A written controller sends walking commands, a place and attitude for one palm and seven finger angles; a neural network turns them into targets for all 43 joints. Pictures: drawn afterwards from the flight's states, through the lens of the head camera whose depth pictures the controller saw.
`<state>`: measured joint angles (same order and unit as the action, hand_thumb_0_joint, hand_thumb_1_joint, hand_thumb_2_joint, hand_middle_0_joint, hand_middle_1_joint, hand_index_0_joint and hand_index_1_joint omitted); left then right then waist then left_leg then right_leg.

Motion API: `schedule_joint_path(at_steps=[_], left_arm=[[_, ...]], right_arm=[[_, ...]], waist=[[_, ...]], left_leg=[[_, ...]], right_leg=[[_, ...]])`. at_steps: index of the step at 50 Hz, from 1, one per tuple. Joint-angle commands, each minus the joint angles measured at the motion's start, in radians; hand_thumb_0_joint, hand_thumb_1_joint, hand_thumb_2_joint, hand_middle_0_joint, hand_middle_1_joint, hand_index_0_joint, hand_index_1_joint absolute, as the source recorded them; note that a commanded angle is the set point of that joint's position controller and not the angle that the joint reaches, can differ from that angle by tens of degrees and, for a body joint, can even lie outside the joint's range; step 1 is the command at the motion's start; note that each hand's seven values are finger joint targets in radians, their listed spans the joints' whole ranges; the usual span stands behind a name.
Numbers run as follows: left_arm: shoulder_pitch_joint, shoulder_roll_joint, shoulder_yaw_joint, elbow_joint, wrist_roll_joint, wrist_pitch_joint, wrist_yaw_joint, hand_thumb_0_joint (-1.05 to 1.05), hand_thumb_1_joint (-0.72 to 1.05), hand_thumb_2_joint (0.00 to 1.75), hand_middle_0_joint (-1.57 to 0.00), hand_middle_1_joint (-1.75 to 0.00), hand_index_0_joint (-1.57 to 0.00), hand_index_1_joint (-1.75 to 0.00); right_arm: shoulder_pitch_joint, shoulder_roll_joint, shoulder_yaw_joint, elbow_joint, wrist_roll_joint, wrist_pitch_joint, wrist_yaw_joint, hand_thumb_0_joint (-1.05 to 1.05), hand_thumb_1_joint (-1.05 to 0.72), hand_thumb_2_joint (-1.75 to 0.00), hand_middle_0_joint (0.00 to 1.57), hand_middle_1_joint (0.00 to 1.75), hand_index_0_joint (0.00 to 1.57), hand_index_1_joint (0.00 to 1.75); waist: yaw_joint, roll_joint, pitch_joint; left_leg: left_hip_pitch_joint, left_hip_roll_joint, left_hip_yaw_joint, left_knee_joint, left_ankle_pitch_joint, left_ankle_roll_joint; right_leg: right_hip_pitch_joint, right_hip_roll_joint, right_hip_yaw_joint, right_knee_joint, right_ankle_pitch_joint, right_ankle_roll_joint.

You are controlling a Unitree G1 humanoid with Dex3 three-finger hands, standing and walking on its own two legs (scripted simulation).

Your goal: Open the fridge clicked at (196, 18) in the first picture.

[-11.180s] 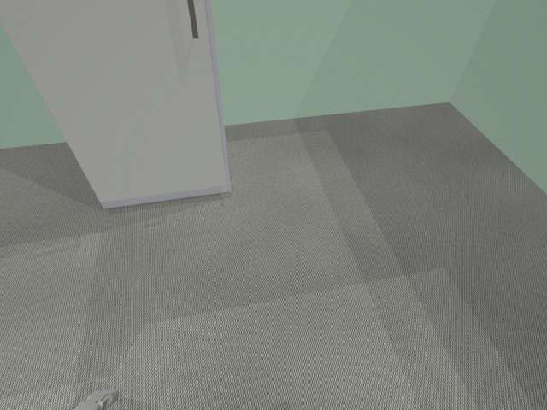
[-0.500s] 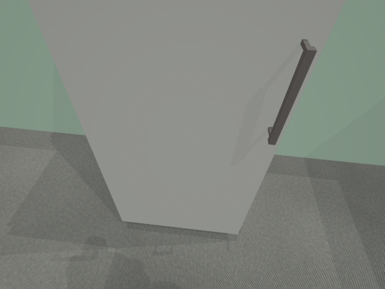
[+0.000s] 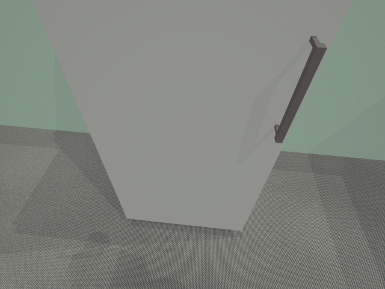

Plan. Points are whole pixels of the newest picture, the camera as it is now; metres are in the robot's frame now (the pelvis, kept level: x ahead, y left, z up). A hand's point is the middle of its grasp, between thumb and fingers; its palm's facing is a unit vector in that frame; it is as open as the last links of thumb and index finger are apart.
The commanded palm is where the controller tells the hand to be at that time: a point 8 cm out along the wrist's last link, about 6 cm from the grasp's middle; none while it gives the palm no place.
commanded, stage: come to a stop and stand still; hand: right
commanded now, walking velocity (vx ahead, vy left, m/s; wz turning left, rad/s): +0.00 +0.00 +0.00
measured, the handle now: (294, 96) +0.49 -0.20 +0.16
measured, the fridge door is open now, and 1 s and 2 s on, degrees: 0 0 0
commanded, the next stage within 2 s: look again from close up in 0.44 s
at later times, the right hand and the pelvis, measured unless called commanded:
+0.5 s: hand out of the picture -0.02 -0.20 -0.17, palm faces +0.01 +0.98 -0.21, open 7.4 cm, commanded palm none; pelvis -0.02 -0.03 +0.00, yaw +1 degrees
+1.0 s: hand out of the picture -0.02 -0.18 -0.18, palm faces +0.02 +0.98 -0.19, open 7.4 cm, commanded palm none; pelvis -0.01 -0.01 +0.00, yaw +0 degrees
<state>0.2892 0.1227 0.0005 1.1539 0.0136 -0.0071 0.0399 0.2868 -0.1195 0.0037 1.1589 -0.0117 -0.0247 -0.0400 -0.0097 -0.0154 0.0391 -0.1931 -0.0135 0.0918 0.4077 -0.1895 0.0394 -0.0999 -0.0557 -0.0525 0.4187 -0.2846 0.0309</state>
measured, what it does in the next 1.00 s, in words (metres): stands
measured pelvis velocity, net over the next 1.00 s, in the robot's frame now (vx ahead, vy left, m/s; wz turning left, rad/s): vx -0.01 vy -0.01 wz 0.01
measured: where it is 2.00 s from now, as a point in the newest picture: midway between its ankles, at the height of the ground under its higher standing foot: outside the picture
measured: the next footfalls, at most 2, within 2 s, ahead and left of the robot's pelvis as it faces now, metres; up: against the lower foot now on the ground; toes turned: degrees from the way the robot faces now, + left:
none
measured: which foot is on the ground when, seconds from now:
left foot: down 0.00-1.00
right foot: down 0.00-1.00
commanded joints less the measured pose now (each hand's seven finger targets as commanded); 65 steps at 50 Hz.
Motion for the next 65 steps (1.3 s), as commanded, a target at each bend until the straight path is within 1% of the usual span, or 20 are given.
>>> schedule_joint_path(at_steps=[1, 2, 3, 4, 5, 6, 7, 8, 10, 15, 20, 26, 30, 33, 36, 39, 48, 57, 62, 65], left_arm=[[0.074, 0.051, 0.018, -0.117, -0.002, -0.011, -0.012, 0.0, 0.9, 0.9, -0.2, -0.3, -0.2, -0.3], [0.086, 0.05, 0.017, -0.106, -0.005, -0.013, -0.012, 0.0, 0.9, 0.9, -0.2, -0.3, -0.2, -0.3], [0.122, 0.059, 0.015, -0.104, -0.002, -0.015, -0.014, 0.0, 0.9, 0.9, -0.2, -0.3, -0.2, -0.3], [0.137, 0.073, 0.014, -0.103, 0.002, -0.02, -0.016, 0.0, 0.9, 0.9, -0.2, -0.3, -0.2, -0.3], [0.124, 0.085, 0.013, -0.107, 0.003, -0.022, -0.016, 0.0, 0.9, 0.9, -0.2, -0.3, -0.2, -0.3], [0.114, 0.082, 0.011, -0.11, 0.005, -0.025, -0.015, 0.0, 0.9, 0.9, -0.2, -0.3, -0.2, -0.3], [0.102, 0.095, 0.007, -0.119, 0.005, -0.026, -0.014, 0.0, 0.9, 0.9, -0.2, -0.3, -0.2, -0.3], [0.091, 0.102, 0.005, -0.129, 0.005, -0.025, -0.013, 0.0, 0.9, 0.9, -0.2, -0.3, -0.2, -0.3], [0.092, 0.112, 0.004, -0.137, 0.004, -0.025, -0.014, 0.0, 0.9, 0.9, -0.2, -0.3, -0.2, -0.3], [0.103, 0.124, 0.002, -0.136, 0.007, -0.025, -0.016, 0.0, 0.9, 0.9, -0.2, -0.3, -0.2, -0.3], [0.114, 0.117, 0.001, -0.124, 0.005, -0.026, -0.016, 0.0, 0.9, 0.9, -0.2, -0.3, -0.2, -0.3], [0.131, 0.102, -0.003, -0.095, 0.003, -0.03, -0.014, 0.0, 0.9, 0.9, -0.2, -0.3, -0.2, -0.3], [0.124, 0.097, -0.004, -0.08, 0.001, -0.031, -0.012, 0.0, 0.9, 0.9, -0.2, -0.3, -0.2, -0.3], [0.124, 0.091, -0.004, -0.07, 0.0, -0.028, -0.011, 0.0, 0.9, 0.9, -0.2, -0.3, -0.2, -0.3], [0.125, 0.088, -0.003, -0.062, -0.001, -0.029, -0.01, 0.0, 0.9, 0.9, -0.2, -0.3, -0.2, -0.3], [0.115, 0.091, -0.003, -0.058, -0.001, -0.03, -0.007, 0.0, 0.9, 0.9, -0.2, -0.3, -0.2, -0.3], [0.093, 0.087, -0.001, -0.053, 0.0, -0.025, -0.006, 0.0, 0.9, 0.9, -0.2, -0.3, -0.2, -0.3], [0.08, 0.101, 0.003, -0.052, 0.001, -0.027, -0.006, 0.0, 0.9, 0.9, -0.2, -0.3, -0.2, -0.3], [0.071, 0.107, 0.003, -0.051, 0.001, -0.027, -0.005, 0.0, 0.9, 0.9, -0.2, -0.3, -0.2, -0.3], [0.069, 0.11, 0.003, -0.051, 0.001, -0.028, -0.005, 0.0, 0.9, 0.9, -0.2, -0.3, -0.2, -0.3]], right_arm=[[0.085, -0.193, -0.039, -0.06, -0.009, -0.044, -0.021, 0.0, -0.9, -0.9, 0.2, 0.3, 0.2, 0.3], [0.06, -0.176, -0.031, -0.061, -0.006, -0.041, -0.016, 0.0, -0.9, -0.9, 0.2, 0.3, 0.2, 0.3], [0.033, -0.151, -0.027, -0.075, -0.005, -0.036, -0.011, 0.0, -0.9, -0.9, 0.2, 0.3, 0.2, 0.3], [0.016, -0.129, -0.024, -0.079, -0.002, -0.03, -0.008, 0.0, -0.9, -0.9, 0.2, 0.3, 0.2, 0.3], [0.011, -0.117, -0.019, -0.083, -0.002, -0.021, -0.005, 0.0, -0.9, -0.9, 0.2, 0.3, 0.2, 0.3], [0.011, -0.109, -0.016, -0.086, -0.003, -0.013, -0.003, 0.0, -0.9, -0.9, 0.2, 0.3, 0.2, 0.3], [0.018, -0.106, -0.013, -0.085, -0.002, -0.008, 0.0, 0.0, -0.9, -0.9, 0.2, 0.3, 0.2, 0.3], [0.028, -0.105, -0.012, -0.085, -0.002, -0.004, 0.002, 0.0, -0.9, -0.9, 0.2, 0.3, 0.2, 0.3], [0.037, -0.106, -0.009, -0.086, -0.002, 0.0, 0.006, 0.0, -0.9, -0.9, 0.2, 0.3, 0.2, 0.3], [0.05, -0.113, -0.01, -0.096, -0.002, 0.005, 0.008, 0.0, -0.9, -0.9, 0.2, 0.3, 0.2, 0.3], [0.054, -0.119, -0.012, -0.103, 0.0, 0.001, 0.009, 0.0, -0.9, -0.9, 0.2, 0.3, 0.2, 0.3], [0.055, -0.12, -0.014, -0.098, 0.001, -0.004, 0.008, 0.0, -0.9, -0.9, 0.2, 0.3, 0.2, 0.3], [0.062, -0.113, -0.013, -0.082, 0.002, -0.005, 0.008, 0.0, -0.9, -0.9, 0.2, 0.3, 0.2, 0.3], [0.064, -0.11, -0.011, -0.072, 0.002, -0.006, 0.007, 0.0, -0.9, -0.9, 0.2, 0.3, 0.2, 0.3], [0.069, -0.109, -0.011, -0.069, 0.001, -0.008, 0.007, 0.0, -0.9, -0.9, 0.2, 0.3, 0.2, 0.3], [0.068, -0.109, -0.012, -0.062, 0.002, -0.009, 0.006, 0.0, -0.9, -0.9, 0.2, 0.3, 0.2, 0.3], [0.058, -0.114, -0.014, -0.063, 0.001, -0.007, 0.006, 0.0, -0.9, -0.9, 0.2, 0.3, 0.2, 0.3], [0.048, -0.125, -0.019, -0.074, 0.0, -0.009, 0.007, 0.0, -0.9, -0.9, 0.2, 0.3, 0.2, 0.3], [0.038, -0.132, -0.021, -0.078, 0.001, -0.007, 0.007, 0.0, -0.9, -0.9, 0.2, 0.3, 0.2, 0.3], [0.032, -0.137, -0.023, -0.078, 0.002, -0.007, 0.008, 0.0, -0.9, -0.9, 0.2, 0.3, 0.2, 0.3]], waist=[[0.026, -0.011, -0.131], [0.037, 0.011, -0.127], [0.053, 0.028, -0.106], [0.052, 0.028, -0.069], [0.039, 0.007, -0.017], [0.029, -0.042, 0.021], [0.02, -0.054, 0.062], [0.01, -0.041, 0.09], [0.006, 0.014, 0.125], [0.001, 0.018, 0.127], [0.003, 0.05, 0.091], [0.009, 0.029, 0.044], [0.007, 0.01, 0.048], [0.01, 0.034, 0.062], [0.011, 0.025, 0.036], [0.01, 0.021, 0.032], [0.008, 0.025, 0.059], [0.006, 0.048, 0.025], [0.004, 0.019, 0.029], [0.003, 0.016, 0.012]], left_leg=[[0.142, 0.282, -0.242, -0.022, 0.558, 0.052], [0.063, 0.255, -0.207, -0.038, 0.341, 0.064], [-0.01, 0.208, -0.178, -0.033, 0.13, 0.055], [-0.042, 0.163, -0.145, -0.018, 0.035, 0.037], [-0.054, 0.137, -0.131, -0.015, -0.026, 0.023], [-0.055, 0.12, -0.12, -0.002, -0.05, 0.016], [-0.044, 0.107, -0.112, 0.012, -0.058, 0.008], [-0.039, 0.103, -0.109, 0.011, -0.073, 0.004], [-0.045, 0.101, -0.117, 0.001, -0.104, 0.002], [-0.045, 0.1, -0.122, 0.004, -0.115, -0.002], [-0.041, 0.114, -0.137, -0.014, -0.119, -0.003], [-0.016, 0.122, -0.133, -0.01, -0.063, 0.001], [-0.015, 0.128, -0.135, -0.012, -0.035, 0.002], [-0.027, 0.13, -0.14, -0.021, -0.035, 0.004], [-0.008, 0.131, -0.139, -0.02, 0.007, 0.005], [0.0, 0.134, -0.137, -0.015, 0.043, 0.005], [-0.006, 0.135, -0.139, -0.034, 0.041, 0.004], [0.019, 0.137, -0.137, -0.03, 0.087, 0.005], [0.021, 0.133, -0.135, -0.025, 0.1, 0.006], [0.033, 0.132, -0.137, -0.02, 0.108, 0.008]], right_leg=[[-0.133, -0.003, 0.025, 0.132, -0.095, -0.024], [-0.08, -0.007, 0.017, 0.091, -0.062, -0.024], [-0.049, -0.005, 0.041, 0.057, 0.0, -0.029], [-0.064, -0.028, 0.062, 0.03, 0.059, -0.041], [-0.106, -0.049, 0.076, 0.002, 0.079, -0.049], [-0.14, -0.061, 0.092, -0.032, 0.083, -0.055], [-0.187, -0.067, 0.113, -0.064, 0.06, -0.062], [-0.222, -0.065, 0.122, -0.088, 0.015, -0.065], [-0.254, -0.054, 0.126, -0.118, -0.06, -0.068], [-0.262, -0.044, 0.131, -0.156, -0.127, -0.071], [-0.223, -0.033, 0.109, -0.133, -0.086, -0.072], [-0.178, -0.034, 0.095, -0.11, 0.002, -0.068], [-0.167, -0.033, 0.085, -0.101, 0.029, -0.064], [-0.159, -0.03, 0.079, -0.091, 0.039, -0.062], [-0.137, -0.033, 0.074, -0.082, 0.075, -0.06], [-0.129, -0.034, 0.071, -0.078, 0.098, -0.057], [-0.131, -0.033, 0.066, -0.077, 0.095, -0.053], [-0.11, -0.036, 0.063, -0.076, 0.125, -0.051], [-0.108, -0.041, 0.062, -0.079, 0.134, -0.049], [-0.103, -0.045, 0.064, -0.084, 0.14, -0.05]])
